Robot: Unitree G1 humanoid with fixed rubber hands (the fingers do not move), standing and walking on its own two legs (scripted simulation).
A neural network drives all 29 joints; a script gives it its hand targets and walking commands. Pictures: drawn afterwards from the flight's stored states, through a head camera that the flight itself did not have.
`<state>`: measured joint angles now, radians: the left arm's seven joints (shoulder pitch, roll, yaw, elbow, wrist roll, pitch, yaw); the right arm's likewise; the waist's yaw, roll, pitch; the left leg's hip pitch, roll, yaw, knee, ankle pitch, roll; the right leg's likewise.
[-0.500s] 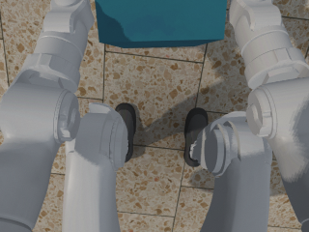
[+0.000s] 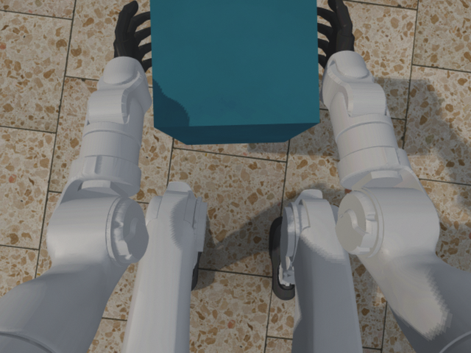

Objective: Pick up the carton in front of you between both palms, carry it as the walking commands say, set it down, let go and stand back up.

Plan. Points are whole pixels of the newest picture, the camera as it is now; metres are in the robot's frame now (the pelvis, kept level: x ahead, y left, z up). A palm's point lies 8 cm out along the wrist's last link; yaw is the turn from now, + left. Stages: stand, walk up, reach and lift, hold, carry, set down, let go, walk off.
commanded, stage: reach and lift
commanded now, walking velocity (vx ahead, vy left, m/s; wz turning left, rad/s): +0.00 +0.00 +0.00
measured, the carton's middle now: (234, 77) +0.52 +0.03 -0.14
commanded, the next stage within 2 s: none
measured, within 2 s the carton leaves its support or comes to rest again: neither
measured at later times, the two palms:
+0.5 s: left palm (76, 30) +0.47 +0.18 +0.07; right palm (399, 29) +0.49 -0.12 +0.07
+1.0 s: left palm out of the picture +0.43 +0.17 +0.24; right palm out of the picture +0.44 -0.13 +0.24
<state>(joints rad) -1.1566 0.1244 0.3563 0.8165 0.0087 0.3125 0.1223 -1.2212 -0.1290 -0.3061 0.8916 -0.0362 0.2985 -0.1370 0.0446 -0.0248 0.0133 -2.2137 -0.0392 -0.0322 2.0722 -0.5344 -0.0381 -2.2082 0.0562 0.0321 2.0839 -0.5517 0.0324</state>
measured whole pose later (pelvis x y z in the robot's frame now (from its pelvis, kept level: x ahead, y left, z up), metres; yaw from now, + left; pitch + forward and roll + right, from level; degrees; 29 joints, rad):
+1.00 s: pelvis +0.06 +0.00 +0.26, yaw +1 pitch +25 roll +0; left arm -0.55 -0.09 0.36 0.59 0.19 0.36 0.04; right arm -0.56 0.11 -0.36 0.61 -0.19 0.34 -0.07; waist 0.02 -0.02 -0.21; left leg -1.18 -0.03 -0.05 1.17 -0.43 -0.02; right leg -1.17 0.05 0.05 1.18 -0.45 0.01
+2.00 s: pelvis +0.09 +0.00 +0.37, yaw +1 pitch -4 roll +0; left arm -0.34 -0.17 0.31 0.38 0.29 0.62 -0.01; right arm -0.34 0.16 -0.32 0.39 -0.29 0.61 0.01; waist 0.00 -0.01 0.03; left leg -0.19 -0.02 -0.06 0.48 -0.21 0.00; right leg -0.17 0.02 0.07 0.48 -0.23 0.00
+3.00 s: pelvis +0.09 +0.00 +0.38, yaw +1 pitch -8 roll +0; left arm -0.28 -0.16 0.23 0.23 0.26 0.76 -0.01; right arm -0.28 0.16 -0.24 0.24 -0.26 0.75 0.00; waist 0.00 -0.01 0.05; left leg -0.08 -0.02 -0.06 0.41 -0.19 -0.01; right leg -0.07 0.02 0.07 0.42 -0.21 0.00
